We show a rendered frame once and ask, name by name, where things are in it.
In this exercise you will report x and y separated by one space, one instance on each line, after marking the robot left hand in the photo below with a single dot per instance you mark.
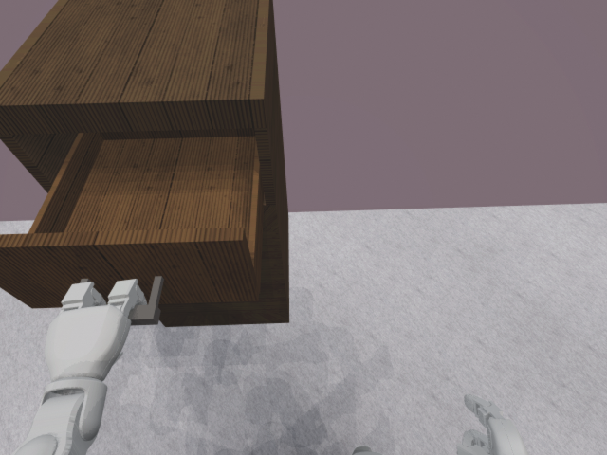
87 337

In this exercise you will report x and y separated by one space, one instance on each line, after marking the robot right hand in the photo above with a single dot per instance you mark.
503 438

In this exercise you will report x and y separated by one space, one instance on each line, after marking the cabinet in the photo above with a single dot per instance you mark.
94 66

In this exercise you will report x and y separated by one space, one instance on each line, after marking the robot left forearm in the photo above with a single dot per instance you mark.
68 419

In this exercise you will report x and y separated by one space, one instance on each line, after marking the drawer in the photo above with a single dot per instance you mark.
187 205

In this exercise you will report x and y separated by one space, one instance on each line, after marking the handle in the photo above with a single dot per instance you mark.
146 314

